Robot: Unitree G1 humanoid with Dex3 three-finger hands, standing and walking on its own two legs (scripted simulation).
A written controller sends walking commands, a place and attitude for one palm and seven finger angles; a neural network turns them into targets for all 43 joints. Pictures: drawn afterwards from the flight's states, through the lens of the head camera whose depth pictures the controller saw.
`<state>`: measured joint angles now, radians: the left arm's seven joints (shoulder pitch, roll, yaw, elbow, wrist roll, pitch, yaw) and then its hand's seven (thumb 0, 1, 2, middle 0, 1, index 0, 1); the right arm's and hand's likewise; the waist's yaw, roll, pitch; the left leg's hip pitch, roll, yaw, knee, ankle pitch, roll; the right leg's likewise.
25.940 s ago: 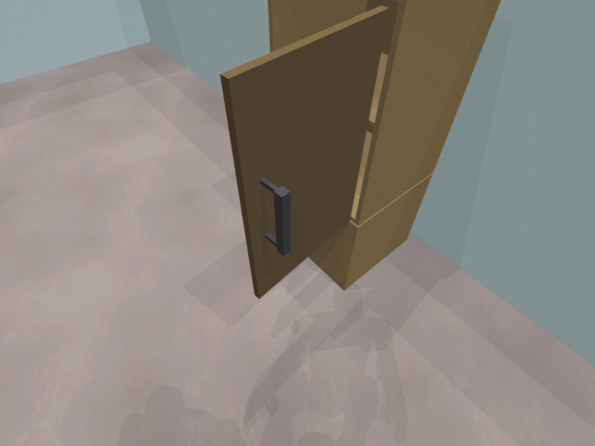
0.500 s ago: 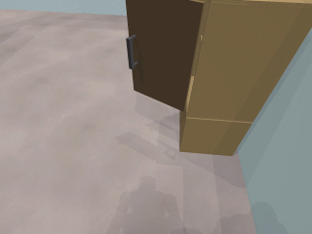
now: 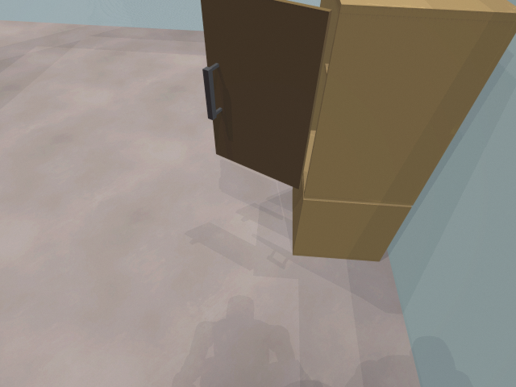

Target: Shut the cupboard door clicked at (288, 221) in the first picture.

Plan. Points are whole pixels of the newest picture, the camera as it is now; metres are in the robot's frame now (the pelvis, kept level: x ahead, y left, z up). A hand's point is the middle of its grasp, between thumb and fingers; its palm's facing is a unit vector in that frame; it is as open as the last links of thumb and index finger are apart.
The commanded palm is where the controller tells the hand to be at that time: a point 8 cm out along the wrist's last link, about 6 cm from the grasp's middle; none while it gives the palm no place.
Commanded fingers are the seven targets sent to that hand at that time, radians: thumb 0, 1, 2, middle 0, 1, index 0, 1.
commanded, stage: look to check the result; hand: left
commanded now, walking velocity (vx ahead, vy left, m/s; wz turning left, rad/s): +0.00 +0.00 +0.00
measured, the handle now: (213, 92) +0.97 +0.19 -0.05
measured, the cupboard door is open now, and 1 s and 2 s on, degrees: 63 63 63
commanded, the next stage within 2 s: walk to a spot facing it in 0.48 s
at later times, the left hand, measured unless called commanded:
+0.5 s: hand out of the picture +0.05 +0.21 -0.17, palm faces +0.02 -0.96 -0.27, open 7.4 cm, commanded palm none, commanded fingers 0.00 0.90 0.90 -0.20 -0.30 -0.20 -0.30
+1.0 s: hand out of the picture +0.03 +0.21 -0.20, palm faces +0.23 -0.95 -0.22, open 7.4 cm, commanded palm none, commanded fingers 0.00 0.90 0.90 -0.20 -0.30 -0.20 -0.30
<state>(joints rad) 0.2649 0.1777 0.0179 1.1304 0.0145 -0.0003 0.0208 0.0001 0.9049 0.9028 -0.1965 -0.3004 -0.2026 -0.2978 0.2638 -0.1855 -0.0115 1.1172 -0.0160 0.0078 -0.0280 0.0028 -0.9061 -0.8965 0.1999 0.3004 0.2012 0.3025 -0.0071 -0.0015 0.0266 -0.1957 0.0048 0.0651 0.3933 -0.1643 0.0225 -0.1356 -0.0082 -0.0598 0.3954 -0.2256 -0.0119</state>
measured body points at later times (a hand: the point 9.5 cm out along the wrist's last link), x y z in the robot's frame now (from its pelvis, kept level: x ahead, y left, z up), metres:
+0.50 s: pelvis +0.02 -0.01 +0.00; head +0.03 -0.01 +0.45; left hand +0.05 +0.26 -0.15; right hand +0.06 -0.27 -0.15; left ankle +0.03 +0.10 -0.74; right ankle -0.01 -0.11 -0.74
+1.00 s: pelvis +0.02 +0.01 -0.03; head +0.05 +0.04 +0.42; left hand +0.02 +0.26 -0.19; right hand +0.10 -0.23 -0.17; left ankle +0.04 +0.11 -0.75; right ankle -0.01 -0.11 -0.73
